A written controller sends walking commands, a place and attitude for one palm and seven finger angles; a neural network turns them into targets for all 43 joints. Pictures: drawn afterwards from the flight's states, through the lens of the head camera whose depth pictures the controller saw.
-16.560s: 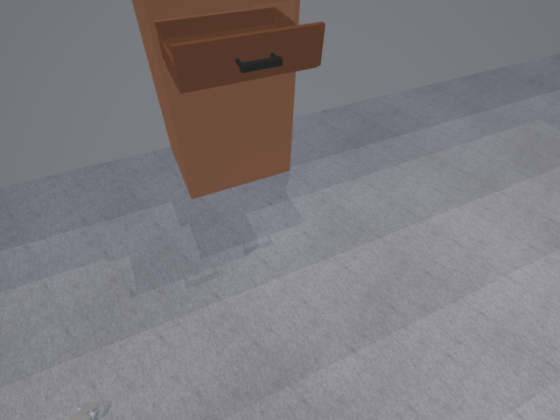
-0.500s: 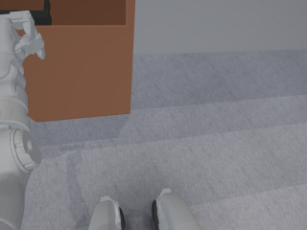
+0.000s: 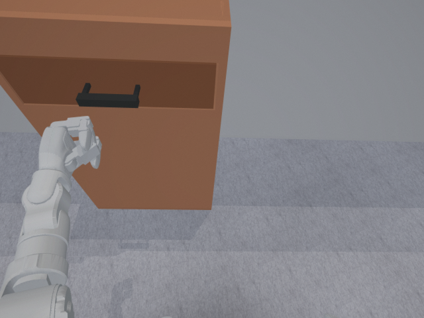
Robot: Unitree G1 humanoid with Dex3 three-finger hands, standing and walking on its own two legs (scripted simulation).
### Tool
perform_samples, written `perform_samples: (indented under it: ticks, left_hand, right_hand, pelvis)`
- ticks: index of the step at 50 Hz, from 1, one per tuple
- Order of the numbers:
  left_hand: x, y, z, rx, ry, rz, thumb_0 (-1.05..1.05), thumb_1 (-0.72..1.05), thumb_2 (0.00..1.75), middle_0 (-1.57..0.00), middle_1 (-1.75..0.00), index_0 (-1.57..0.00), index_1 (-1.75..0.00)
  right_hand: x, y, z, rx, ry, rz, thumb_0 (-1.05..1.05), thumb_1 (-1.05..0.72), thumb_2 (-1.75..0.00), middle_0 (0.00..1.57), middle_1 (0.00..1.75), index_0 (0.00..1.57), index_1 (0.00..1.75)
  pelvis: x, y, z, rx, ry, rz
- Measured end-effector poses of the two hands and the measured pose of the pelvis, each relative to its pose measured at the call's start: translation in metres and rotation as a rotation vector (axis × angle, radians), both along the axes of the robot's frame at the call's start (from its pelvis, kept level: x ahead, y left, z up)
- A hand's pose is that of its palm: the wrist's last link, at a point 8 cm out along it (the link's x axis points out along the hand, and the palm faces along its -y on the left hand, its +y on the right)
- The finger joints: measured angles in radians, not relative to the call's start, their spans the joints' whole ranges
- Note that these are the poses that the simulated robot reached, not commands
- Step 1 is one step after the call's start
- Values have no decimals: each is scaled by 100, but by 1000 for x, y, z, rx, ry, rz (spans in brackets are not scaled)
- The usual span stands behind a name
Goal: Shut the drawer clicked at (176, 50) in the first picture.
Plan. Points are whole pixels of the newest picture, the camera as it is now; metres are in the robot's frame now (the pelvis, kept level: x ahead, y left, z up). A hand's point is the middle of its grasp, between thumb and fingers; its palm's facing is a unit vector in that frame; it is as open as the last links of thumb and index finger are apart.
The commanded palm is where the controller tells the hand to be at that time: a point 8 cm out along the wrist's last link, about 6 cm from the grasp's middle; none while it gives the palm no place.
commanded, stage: draw the hand back to the body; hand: left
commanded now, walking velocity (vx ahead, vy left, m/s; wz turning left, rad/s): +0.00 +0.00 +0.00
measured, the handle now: (110, 94) +0.61 +0.24 +0.03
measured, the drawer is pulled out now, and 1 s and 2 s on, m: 0.00 0.00 0.00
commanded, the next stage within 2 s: step back with the hand held close in 1.04 s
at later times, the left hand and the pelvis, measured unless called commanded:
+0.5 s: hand (28, 216) +0.25 +0.24 +0.15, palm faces +0.32 -0.91 -0.26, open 3.3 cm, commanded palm +0.20 +0.27 +0.16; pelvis -0.03 +0.00 +0.04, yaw +1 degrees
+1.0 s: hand out of the picture +0.14 +0.24 +0.21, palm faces +0.45 -0.80 -0.39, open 3.3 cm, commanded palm +0.10 +0.28 +0.22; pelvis -0.02 -0.01 +0.05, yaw +2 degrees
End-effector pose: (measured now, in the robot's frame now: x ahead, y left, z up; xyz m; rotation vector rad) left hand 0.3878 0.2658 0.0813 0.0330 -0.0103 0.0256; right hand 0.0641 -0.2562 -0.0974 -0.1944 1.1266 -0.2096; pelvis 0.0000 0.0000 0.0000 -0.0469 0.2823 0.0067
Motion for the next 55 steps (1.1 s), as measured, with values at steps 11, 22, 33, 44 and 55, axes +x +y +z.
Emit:
perform_samples:
  ticks: [11,22,33,44,55]
  left_hand:
    - [-81,4,36,82,-17,19,2,90,89,-140,-160,-140,-160]
    - [-159,12,67,224,-1,277,2,90,89,-140,-160,-140,-160]
    - [-219,11,108,299,-100,330,2,89,89,-140,-160,-140,-160]
    - [-282,9,140,416,-150,389,2,89,89,-141,-160,-140,-160]
    - [-286,9,130,397,-117,426,2,89,89,-141,-160,-141,-160]
  right_hand:
    - [61,15,27,25,-262,87,1,-90,-90,20,30,20,30]
    - [83,37,53,33,-370,160,1,-90,-90,20,30,20,30]
    - [88,43,64,53,-423,200,1,-90,-90,21,30,20,30]
    - [93,39,66,49,-450,223,1,-90,-90,20,30,20,30]
    - [98,40,65,40,-456,238,1,-90,-90,21,30,20,30]
  pelvis:
    - [-13,1,14,18,-139,11]
    - [-26,1,34,38,-274,19]
    - [-25,-3,44,43,-350,15]
    - [-23,-7,45,40,-374,22]
    - [-25,-11,45,42,-377,31]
